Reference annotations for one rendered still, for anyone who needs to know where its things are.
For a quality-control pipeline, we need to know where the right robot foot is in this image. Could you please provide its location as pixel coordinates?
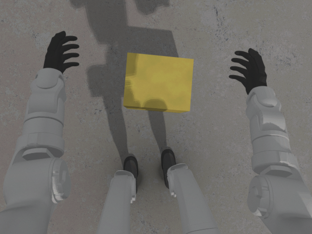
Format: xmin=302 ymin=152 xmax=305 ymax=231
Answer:
xmin=161 ymin=149 xmax=176 ymax=189

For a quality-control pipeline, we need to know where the carton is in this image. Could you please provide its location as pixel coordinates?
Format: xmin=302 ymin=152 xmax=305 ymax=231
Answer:
xmin=123 ymin=53 xmax=194 ymax=113

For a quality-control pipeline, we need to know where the robot left hand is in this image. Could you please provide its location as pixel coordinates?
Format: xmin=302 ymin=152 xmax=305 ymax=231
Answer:
xmin=43 ymin=31 xmax=79 ymax=74

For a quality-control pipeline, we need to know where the left robot shin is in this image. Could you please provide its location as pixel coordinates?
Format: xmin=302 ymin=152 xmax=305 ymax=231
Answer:
xmin=111 ymin=170 xmax=134 ymax=182

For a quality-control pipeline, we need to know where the left robot forearm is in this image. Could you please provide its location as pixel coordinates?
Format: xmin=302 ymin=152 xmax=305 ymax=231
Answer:
xmin=3 ymin=68 xmax=67 ymax=204

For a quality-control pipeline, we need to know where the robot right hand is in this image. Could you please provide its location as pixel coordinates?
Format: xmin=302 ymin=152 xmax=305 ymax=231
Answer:
xmin=229 ymin=48 xmax=267 ymax=95

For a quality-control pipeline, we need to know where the right robot upper arm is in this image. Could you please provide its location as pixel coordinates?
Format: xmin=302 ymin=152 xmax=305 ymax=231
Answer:
xmin=247 ymin=174 xmax=312 ymax=234

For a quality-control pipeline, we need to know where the left robot upper arm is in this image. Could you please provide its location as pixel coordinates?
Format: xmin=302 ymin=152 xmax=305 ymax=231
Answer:
xmin=0 ymin=157 xmax=71 ymax=234

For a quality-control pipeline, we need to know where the right robot forearm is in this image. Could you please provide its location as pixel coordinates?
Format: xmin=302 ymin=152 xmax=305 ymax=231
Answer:
xmin=245 ymin=86 xmax=312 ymax=199

